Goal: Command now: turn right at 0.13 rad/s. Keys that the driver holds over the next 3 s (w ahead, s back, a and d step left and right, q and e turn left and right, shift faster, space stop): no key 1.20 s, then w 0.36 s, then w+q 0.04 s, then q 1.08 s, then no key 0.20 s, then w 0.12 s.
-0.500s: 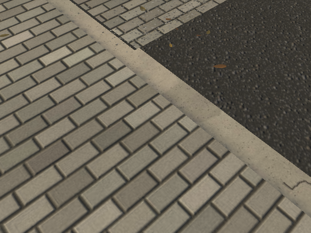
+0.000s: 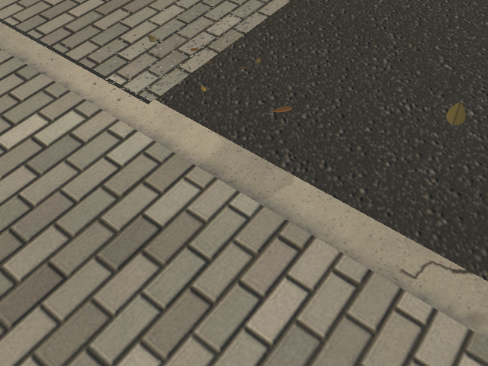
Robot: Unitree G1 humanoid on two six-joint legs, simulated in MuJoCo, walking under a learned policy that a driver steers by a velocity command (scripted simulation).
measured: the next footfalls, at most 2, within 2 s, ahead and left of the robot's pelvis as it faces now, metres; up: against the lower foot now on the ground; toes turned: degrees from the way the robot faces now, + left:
left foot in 0.06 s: +0.04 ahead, +0.12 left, +0.00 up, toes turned -1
right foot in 1.58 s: +0.18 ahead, -0.09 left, +0.00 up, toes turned -4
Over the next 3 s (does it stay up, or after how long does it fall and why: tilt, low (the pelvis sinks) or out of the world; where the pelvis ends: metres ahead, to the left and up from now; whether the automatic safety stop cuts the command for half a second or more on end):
stays up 0.31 -0.05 0.00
